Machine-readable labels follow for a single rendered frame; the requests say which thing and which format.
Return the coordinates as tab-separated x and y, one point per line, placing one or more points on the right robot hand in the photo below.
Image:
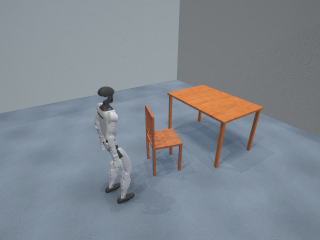
118	163

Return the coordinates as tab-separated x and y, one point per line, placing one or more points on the left robot hand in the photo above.
101	143

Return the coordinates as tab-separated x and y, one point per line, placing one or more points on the robot left foot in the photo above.
115	186

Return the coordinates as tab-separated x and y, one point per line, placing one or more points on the left robot forearm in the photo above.
101	137

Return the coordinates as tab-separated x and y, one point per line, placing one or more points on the table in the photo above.
218	105

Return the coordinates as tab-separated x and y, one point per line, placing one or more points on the right robot forearm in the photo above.
112	147

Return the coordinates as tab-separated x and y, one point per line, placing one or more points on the robot left upper arm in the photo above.
96	120

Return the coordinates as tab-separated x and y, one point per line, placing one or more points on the robot right upper arm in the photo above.
112	120

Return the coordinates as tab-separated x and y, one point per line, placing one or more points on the chair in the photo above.
160	139

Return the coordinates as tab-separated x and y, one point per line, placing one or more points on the robot torso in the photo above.
103	122

